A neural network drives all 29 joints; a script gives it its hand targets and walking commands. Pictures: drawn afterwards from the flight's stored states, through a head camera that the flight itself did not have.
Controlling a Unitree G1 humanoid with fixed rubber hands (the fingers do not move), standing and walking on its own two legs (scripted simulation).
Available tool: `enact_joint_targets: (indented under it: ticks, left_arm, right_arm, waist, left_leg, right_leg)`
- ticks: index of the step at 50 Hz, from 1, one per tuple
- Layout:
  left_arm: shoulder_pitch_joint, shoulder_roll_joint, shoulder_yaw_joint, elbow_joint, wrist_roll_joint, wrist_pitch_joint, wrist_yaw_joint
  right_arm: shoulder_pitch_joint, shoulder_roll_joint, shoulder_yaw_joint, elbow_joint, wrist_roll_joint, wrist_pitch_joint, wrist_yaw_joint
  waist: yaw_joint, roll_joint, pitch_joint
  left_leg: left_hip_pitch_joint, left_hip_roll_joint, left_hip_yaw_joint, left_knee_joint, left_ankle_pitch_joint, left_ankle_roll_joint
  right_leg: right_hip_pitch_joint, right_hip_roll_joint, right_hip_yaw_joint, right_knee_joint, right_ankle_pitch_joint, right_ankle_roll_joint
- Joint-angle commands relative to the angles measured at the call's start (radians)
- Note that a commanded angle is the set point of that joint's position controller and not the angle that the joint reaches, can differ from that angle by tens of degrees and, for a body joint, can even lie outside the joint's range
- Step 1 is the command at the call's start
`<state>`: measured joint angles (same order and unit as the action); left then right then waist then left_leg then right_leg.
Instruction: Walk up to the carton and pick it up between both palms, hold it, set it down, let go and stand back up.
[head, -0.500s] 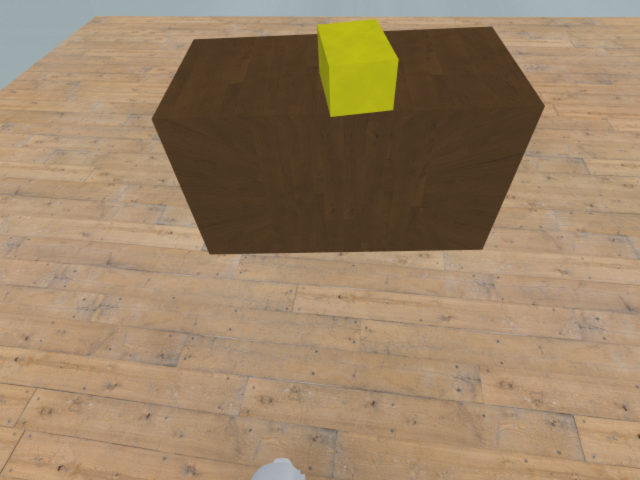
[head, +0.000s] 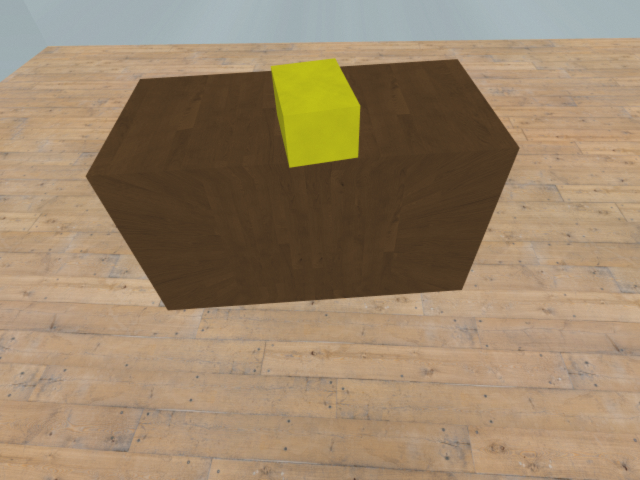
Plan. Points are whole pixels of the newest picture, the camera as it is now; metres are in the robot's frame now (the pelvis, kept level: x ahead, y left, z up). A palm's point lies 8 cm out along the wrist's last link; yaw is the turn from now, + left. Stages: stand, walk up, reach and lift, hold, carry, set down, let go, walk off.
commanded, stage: walk up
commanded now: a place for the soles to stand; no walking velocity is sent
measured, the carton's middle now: (313, 110) +1.01 +0.01 -0.05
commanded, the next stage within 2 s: none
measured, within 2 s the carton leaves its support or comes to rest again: neither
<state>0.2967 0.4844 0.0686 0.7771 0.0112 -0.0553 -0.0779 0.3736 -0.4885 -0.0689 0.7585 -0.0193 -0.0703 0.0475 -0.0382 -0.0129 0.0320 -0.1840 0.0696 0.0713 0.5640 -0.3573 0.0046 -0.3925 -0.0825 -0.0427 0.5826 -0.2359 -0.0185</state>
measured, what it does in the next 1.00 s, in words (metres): walks ahead: left foot, then right foot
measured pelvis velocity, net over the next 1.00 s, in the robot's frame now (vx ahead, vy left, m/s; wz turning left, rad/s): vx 0.17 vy -0.01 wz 0.03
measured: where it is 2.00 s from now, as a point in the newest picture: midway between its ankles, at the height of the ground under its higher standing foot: (338, 472)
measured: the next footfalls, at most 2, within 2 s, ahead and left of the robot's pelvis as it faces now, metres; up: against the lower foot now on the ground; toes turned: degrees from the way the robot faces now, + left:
left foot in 0.40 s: +0.25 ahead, +0.12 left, +0.00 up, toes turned +5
right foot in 0.64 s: +0.21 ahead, -0.14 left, +0.00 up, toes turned -2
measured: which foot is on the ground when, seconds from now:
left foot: down 0.00-0.02, up 0.04-0.38, down 0.40-1.00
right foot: down 0.00-0.44, up 0.46-0.62, down 0.64-1.00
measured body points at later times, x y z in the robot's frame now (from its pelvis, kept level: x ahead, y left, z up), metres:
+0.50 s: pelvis +0.13 +0.00 -0.01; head +0.17 +0.01 +0.44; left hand +0.16 +0.33 -0.11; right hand +0.29 -0.31 -0.10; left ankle +0.21 +0.12 -0.73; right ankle +0.11 -0.13 -0.70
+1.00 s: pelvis +0.17 -0.01 +0.01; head +0.19 -0.02 +0.46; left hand +0.28 +0.32 -0.09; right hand +0.27 -0.33 -0.11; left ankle +0.21 +0.12 -0.73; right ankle +0.17 -0.13 -0.73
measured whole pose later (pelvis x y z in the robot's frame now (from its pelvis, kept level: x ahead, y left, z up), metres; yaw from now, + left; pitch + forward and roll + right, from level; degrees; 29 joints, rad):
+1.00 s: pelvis +0.17 -0.01 +0.01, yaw +2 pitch -1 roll +0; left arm 0.11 0.43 0.01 0.95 0.00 -0.03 0.00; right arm 0.12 -0.41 -0.01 1.01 0.00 -0.02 0.02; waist -0.02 0.01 0.06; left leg -0.30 0.04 0.04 0.51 -0.20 -0.01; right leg -0.22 -0.04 -0.06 0.53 -0.29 0.01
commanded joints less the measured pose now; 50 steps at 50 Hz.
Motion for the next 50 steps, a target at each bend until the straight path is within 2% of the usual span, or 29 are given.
enact_joint_targets:
  ticks: [1,2,3,4,6,8,11,13,15,19,20,21,22,24,25,27,30,31,32,33,34,35,36,37,38,39,42,44,50]
  left_arm:
    - [0.24,0.293,0.108,0.001,0.016,-0.048,0.044]
    - [0.205,0.323,0.105,-0.02,0.004,-0.046,0.045]
    - [0.158,0.305,0.095,-0.039,-0.014,-0.048,0.048]
    - [0.12,0.256,0.086,-0.038,-0.021,-0.053,0.053]
    - [0.092,0.236,0.079,-0.037,-0.019,-0.055,0.057]
    - [0.079,0.196,0.067,-0.053,-0.015,-0.061,0.059]
    - [0.09,0.212,0.074,-0.066,-0.008,-0.062,0.061]
    - [0.093,0.205,0.06,-0.069,-0.007,-0.057,0.071]
    - [0.059,0.202,0.043,-0.072,-0.012,-0.051,0.077]
    - [0.069,0.175,0.008,-0.067,-0.019,-0.026,0.08]
    - [0.107,0.143,-0.002,-0.062,-0.02,-0.025,0.085]
    - [0.105,0.093,-0.012,-0.086,-0.027,-0.018,0.081]
    - [0.146,0.121,-0.017,-0.066,-0.032,0.005,0.097]
    - [0.077,0.15,-0.008,-0.021,-0.029,0.021,0.102]
    - [0.091,0.139,-0.002,-0.012,-0.026,0.019,0.099]
    - [0.131,0.122,0.003,0.018,-0.017,0.016,0.097]
    - [0.14,0.097,0.012,0.056,-0.002,0.008,0.099]
    - [0.122,0.115,0.02,0.058,0.009,0.001,0.105]
    - [0.111,0.165,0.026,0.05,0.022,-0.008,0.107]
    - [-0.006,0.203,0.029,0.033,0.026,-0.009,0.106]
    - [-0.107,0.208,0.026,0.017,0.015,-0.009,0.101]
    - [-0.138,0.191,0.016,0.021,0.015,-0.007,0.097]
    - [-0.157,0.176,0.007,0.033,0.009,-0.008,0.095]
    - [-0.134,0.156,-0.002,0.051,0.008,-0.007,0.093]
    - [-0.1,0.123,-0.013,0.06,-0.011,-0.005,0.089]
    - [-0.076,0.124,-0.01,0.081,-0.011,0.001,0.086]
    - [-0.118,0.141,-0.006,0.098,-0.006,0.006,0.085]
    - [-0.134,0.126,-0.013,0.123,-0.014,0.008,0.086]
    - [-0.202,0.118,-0.025,0.167,-0.016,0.018,0.084]
  right_arm:
    - [-0.004,-0.033,-0.001,-0.1,-0.001,-0.003,-0.008]
    - [-0.018,-0.147,-0.025,-0.07,-0.002,0.005,-0.025]
    - [-0.064,-0.188,-0.039,-0.056,0.008,0.006,-0.03]
    - [-0.036,-0.19,-0.046,-0.028,0.015,0.003,-0.025]
    - [0.006,-0.163,-0.045,-0.01,0.014,0.0,-0.016]
    - [0.007,-0.133,-0.042,0.007,0.006,0.011,0.0]
    - [-0.061,-0.113,-0.043,-0.021,-0.005,0.023,0.017]
    - [-0.108,-0.078,-0.029,-0.035,-0.012,0.033,0.013]
    - [-0.107,-0.059,-0.025,-0.03,-0.004,0.032,0.009]
    - [-0.1,-0.111,-0.041,0.021,-0.006,0.023,-0.01]
    - [-0.037,-0.145,-0.058,0.038,-0.01,0.017,-0.018]
    - [0.003,-0.216,-0.073,0.022,-0.016,0.015,-0.026]
    - [-0.047,-0.228,-0.059,-0.008,0.009,0.014,-0.03]
    - [-0.108,-0.177,-0.044,0.006,0.014,0.024,-0.045]
    - [-0.148,-0.167,-0.037,-0.012,0.013,0.032,-0.052]
    - [-0.196,-0.159,-0.029,-0.008,0.004,0.037,-0.049]
    - [-0.271,-0.146,-0.018,-0.016,0.001,0.059,-0.038]
    - [-0.27,-0.11,-0.009,-0.011,0.008,0.063,-0.035]
    - [-0.261,-0.055,0.006,-0.008,0.013,0.066,-0.029]
    - [-0.247,-0.046,0.006,0.01,0.021,0.071,-0.032]
    - [-0.256,-0.096,-0.014,0.049,0.021,0.073,-0.035]
    - [-0.233,-0.107,-0.013,0.078,0.025,0.07,-0.031]
    - [-0.209,-0.079,-0.004,0.088,0.024,0.062,-0.031]
    - [-0.213,-0.094,-0.013,0.105,0.019,0.053,-0.033]
    - [-0.252,-0.141,-0.017,0.095,0.009,0.043,-0.04]
    - [-0.277,-0.131,-0.005,0.102,0.013,0.033,-0.039]
    - [-0.286,-0.124,0.001,0.142,0.014,0.036,-0.035]
    - [-0.295,-0.102,0.015,0.175,0.021,0.036,-0.039]
    - [-0.313,-0.1,0.026,0.217,0.022,0.039,-0.039]
  waist:
    - [0.148,-0.379,-0.058]
    - [0.134,-0.224,-0.012]
    - [0.128,-0.101,0.073]
    - [0.092,-0.017,0.097]
    - [0.064,-0.128,0.072]
    - [0.046,-0.119,0.024]
    - [0.065,-0.114,-0.01]
    - [0.079,-0.089,0.011]
    - [0.06,-0.141,-0.003]
    - [0.039,-0.019,-0.07]
    - [0.007,0.074,-0.087]
    - [-0.016,0.248,-0.168]
    - [0.005,0.266,-0.166]
    - [0.012,0.095,-0.058]
    - [0.029,0.128,-0.064]
    - [0.048,0.208,-0.065]
    - [0.075,0.186,-0.051]
    - [0.079,0.137,-0.065]
    - [0.062,0.026,-0.056]
    - [0.02,-0.084,-0.006]
    - [0.02,-0.089,0.062]
    - [-0.003,-0.042,0.08]
    - [-0.018,-0.038,0.092]
    - [-0.006,-0.053,0.034]
    - [0.022,0.004,-0.025]
    - [0.05,-0.001,-0.053]
    - [0.039,-0.029,-0.084]
    - [0.05,0.043,-0.085]
    - [0.033,0.017,-0.099]
  left_leg:
    - [-0.522,-0.067,0.004,0.505,-0.205,0.043]
    - [-0.583,-0.074,-0.108,0.595,-0.216,0.041]
    - [-0.559,-0.013,-0.204,0.619,-0.13,0.046]
    - [-0.529,-0.015,-0.226,0.573,-0.064,0.03]
    - [-0.469,0.017,-0.18,0.468,0.006,0.017]
    - [-0.405,0.006,-0.124,0.44,0.055,0.004]
    - [-0.388,0.016,-0.126,0.32,0.059,-0.003]
    - [-0.344,0.023,-0.082,0.241,0.141,0.005]
    - [-0.217,0.016,-0.067,0.147,0.23,0.009]
    - [0.036,-0.075,-0.003,-0.022,0.29,0.061]
    - [0.137,-0.019,-0.051,-0.061,0.414,0.097]
    - [0.228,0.218,-0.353,-0.119,0.465,0.159]
    - [0.186,0.327,-0.523,-0.182,0.376,0.303]
    - [-0.034,0.294,-0.424,-0.178,0.35,0.298]
    - [-0.083,0.239,-0.319,-0.148,0.346,0.262]
    - [-0.135,0.196,-0.264,-0.147,0.243,0.225]
    - [-0.228,0.143,-0.184,-0.063,0.108,0.163]
    - [-0.264,0.12,-0.191,-0.044,0.023,0.122]
    - [-0.283,0.051,-0.127,0.056,-0.088,0.062]
    - [-0.259,-0.027,-0.087,0.103,-0.104,0.013]
    - [-0.098,-0.01,-0.103,0.207,-0.092,0.022]
    - [-0.073,-0.019,-0.104,0.164,-0.071,0.026]
    - [-0.096,-0.01,-0.095,0.041,0.012,0.031]
    - [-0.05,0.016,-0.113,-0.026,0.15,0.039]
    - [-0.039,0.062,-0.185,-0.085,0.166,0.064]
    - [-0.095,0.093,-0.234,-0.108,0.158,0.073]
    - [-0.1,0.045,-0.164,-0.101,0.164,0.048]
    - [-0.076,0.062,-0.15,-0.106,0.271,0.043]
    - [-0.007,0.053,-0.127,-0.138,0.324,0.03]
  right_leg:
    - [0.471,-0.262,0.482,-0.305,-0.365,-0.092]
    - [0.375,-0.396,0.733,-0.383,-0.416,-0.197]
    - [0.267,-0.389,0.646,-0.39,-0.436,-0.212]
    - [0.248,-0.318,0.528,-0.368,-0.275,-0.184]
    - [0.256,-0.224,0.281,-0.314,0.051,-0.189]
    - [0.235,-0.182,0.155,-0.301,0.239,-0.182]
    - [0.267,-0.227,0.15,-0.301,0.211,-0.217]
    - [0.253,-0.223,0.078,-0.236,0.394,-0.202]
    - [0.183,-0.205,0.03,-0.176,0.534,-0.177]
    - [0.091,-0.134,0.002,0.037,0.329,-0.13]
    - [0.027,-0.08,-0.046,0.159,0.278,-0.079]
    - [-0.077,0.006,-0.087,0.368,-0.062,-0.027]
    - [-0.122,0.048,-0.039,0.445,-0.386,-0.001]
    - [-0.059,0.001,0.053,0.442,-0.42,-0.016]
    - [-0.012,0.002,0.044,0.377,-0.383,-0.026]
    - [0.042,0.011,0.004,0.25,-0.256,-0.024]
    - [0.186,0.066,-0.04,0.012,-0.06,-0.021]
    - [0.228,0.056,0.003,-0.052,-0.072,-0.038]
    - [0.172,-0.078,0.188,-0.176,-0.202,-0.049]
    - [0.044,-0.218,0.411,-0.3,-0.392,-0.114]
    - [-0.178,-0.252,0.387,-0.294,-0.422,-0.176]
    - [-0.196,-0.203,0.295,-0.282,-0.419,-0.152]
    - [-0.117,-0.162,0.219,-0.226,-0.258,-0.106]
    - [-0.057,-0.121,0.149,-0.159,-0.083,-0.063]
    - [0.005,-0.056,0.092,-0.077,0.006,-0.038]
    - [0.074,-0.026,0.066,-0.056,-0.013,-0.023]
    - [0.146,-0.064,0.11,-0.117,-0.039,-0.046]
    - [0.173,-0.069,0.098,-0.117,0.087,-0.043]
    - [0.196,-0.077,0.102,-0.202,0.112,-0.029]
